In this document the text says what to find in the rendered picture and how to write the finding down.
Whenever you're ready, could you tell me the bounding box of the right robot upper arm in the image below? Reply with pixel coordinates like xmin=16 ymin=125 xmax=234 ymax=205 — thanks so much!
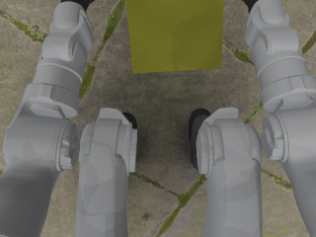
xmin=260 ymin=106 xmax=316 ymax=237

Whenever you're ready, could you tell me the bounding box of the carton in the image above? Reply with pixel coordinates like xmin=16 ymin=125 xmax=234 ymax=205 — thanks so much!
xmin=125 ymin=0 xmax=224 ymax=74

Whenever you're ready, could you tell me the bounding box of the robot right hand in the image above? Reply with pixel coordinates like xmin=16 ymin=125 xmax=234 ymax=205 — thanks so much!
xmin=242 ymin=0 xmax=259 ymax=14

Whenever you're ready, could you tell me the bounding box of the robot left hand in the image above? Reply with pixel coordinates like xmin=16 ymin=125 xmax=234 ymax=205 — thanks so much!
xmin=60 ymin=0 xmax=95 ymax=13

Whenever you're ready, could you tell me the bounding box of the robot left forearm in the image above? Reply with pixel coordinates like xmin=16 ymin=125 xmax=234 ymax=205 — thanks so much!
xmin=3 ymin=1 xmax=95 ymax=163

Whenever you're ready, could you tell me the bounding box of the left robot foot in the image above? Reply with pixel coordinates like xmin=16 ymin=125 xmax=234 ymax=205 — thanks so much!
xmin=123 ymin=113 xmax=137 ymax=129

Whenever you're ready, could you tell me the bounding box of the robot right forearm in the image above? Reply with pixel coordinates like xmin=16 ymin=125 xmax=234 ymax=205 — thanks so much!
xmin=244 ymin=0 xmax=316 ymax=113

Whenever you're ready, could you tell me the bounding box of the left robot upper arm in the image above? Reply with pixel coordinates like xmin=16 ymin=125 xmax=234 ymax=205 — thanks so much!
xmin=0 ymin=114 xmax=80 ymax=237

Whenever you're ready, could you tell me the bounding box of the robot right shin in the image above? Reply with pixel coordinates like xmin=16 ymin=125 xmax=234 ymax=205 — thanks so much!
xmin=200 ymin=108 xmax=263 ymax=165

